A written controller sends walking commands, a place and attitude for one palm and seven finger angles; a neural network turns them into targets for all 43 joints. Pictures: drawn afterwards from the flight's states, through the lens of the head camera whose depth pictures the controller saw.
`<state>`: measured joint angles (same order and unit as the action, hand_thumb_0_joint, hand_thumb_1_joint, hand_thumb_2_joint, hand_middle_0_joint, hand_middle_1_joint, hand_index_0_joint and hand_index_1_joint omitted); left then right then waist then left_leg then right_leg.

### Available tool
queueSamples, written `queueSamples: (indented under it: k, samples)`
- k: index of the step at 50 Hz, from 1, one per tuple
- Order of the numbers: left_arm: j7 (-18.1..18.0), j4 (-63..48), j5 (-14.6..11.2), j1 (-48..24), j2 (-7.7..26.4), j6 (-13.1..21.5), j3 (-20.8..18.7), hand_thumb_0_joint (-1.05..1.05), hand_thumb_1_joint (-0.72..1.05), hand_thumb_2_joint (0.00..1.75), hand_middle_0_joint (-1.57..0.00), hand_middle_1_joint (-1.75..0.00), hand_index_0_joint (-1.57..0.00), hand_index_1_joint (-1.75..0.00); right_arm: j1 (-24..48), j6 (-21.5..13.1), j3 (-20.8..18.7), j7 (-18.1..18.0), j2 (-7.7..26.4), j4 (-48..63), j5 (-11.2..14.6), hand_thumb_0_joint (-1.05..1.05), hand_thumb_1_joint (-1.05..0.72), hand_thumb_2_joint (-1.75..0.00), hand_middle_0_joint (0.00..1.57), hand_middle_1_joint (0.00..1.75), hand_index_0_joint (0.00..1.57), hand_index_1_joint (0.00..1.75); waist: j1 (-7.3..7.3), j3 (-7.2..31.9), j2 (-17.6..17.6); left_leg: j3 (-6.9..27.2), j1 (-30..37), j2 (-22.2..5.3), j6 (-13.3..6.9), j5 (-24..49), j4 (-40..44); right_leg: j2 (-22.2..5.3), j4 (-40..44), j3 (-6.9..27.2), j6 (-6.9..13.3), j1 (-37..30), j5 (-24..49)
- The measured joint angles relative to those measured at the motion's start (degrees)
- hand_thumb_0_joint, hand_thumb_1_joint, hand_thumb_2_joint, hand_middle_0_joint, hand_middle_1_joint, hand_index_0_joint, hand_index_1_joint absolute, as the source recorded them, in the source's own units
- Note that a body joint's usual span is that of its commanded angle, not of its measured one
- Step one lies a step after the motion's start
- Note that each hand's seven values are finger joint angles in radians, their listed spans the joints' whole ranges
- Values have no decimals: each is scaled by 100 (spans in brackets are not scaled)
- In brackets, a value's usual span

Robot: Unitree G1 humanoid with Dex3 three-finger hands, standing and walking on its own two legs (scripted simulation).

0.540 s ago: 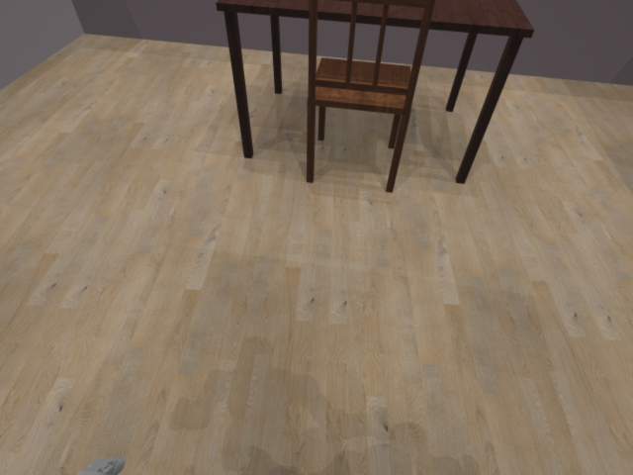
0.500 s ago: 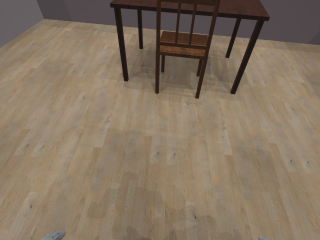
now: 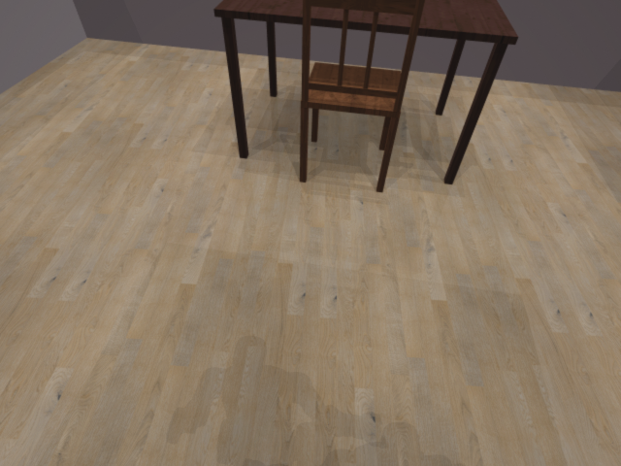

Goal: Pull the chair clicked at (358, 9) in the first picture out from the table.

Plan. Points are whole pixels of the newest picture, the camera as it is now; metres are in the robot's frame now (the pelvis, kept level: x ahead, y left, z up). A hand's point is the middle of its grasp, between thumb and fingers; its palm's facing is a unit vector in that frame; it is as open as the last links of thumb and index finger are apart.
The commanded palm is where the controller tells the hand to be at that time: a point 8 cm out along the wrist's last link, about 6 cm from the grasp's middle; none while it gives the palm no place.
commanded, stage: stand and wait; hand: left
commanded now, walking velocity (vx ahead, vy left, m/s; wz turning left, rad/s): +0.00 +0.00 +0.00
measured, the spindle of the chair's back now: (342, 49) +1.55 -0.04 -0.10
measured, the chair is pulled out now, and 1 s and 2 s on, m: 0.00 0.00 0.00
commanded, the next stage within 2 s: look at it before walking up in 0.32 s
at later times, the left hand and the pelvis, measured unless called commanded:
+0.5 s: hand out of the picture +0.07 +0.23 -0.16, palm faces -0.03 -0.94 -0.33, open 7.4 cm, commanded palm none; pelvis -0.01 -0.01 +0.00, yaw +0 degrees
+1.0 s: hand out of the picture +0.07 +0.23 -0.16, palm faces -0.03 -0.94 -0.33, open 7.4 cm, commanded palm none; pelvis +0.00 -0.01 +0.00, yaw +0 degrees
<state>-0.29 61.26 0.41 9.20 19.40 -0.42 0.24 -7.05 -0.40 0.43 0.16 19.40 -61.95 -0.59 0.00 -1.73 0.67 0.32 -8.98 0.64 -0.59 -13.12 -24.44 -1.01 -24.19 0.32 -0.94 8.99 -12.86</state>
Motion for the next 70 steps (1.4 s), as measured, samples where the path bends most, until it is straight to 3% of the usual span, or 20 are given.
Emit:
queueSamples:
  k: [53,59,67,70]
  samples:
    - [-26,119,6,-78,-38,53,12,1,90,90,-20,-30,-20,-30,85,-10,37,-5,-52,-187,4,0,-90,-90,20,30,20,30,-3,22,-21,-15,83,-110,106,111,253,107,222,15,85,-48,113]
    - [47,83,63,382,-303,-48,-28,1,90,90,-20,-30,-20,-30,-299,41,37,25,-317,-143,-69,0,-91,-90,20,30,20,30,-50,274,-32,-134,-56,-180,68,-443,-272,181,-235,126,147,111,-343]
    - [116,161,70,1182,-761,17,-134,1,90,90,-20,-30,-20,-30,-1040,-125,-19,6,-762,-180,-51,0,-91,-90,20,30,20,30,-45,260,27,-346,-100,-253,67,-1188,-1072,253,-1259,279,229,360,-1054]
    - [111,241,63,1284,-901,15,-149,1,90,90,-20,-30,-20,-30,-1258,-255,-74,-50,-915,-212,-56,0,-91,-90,20,30,20,30,14,121,35,-541,168,-300,91,-1359,-1008,162,-2033,-39,302,708,-1404]
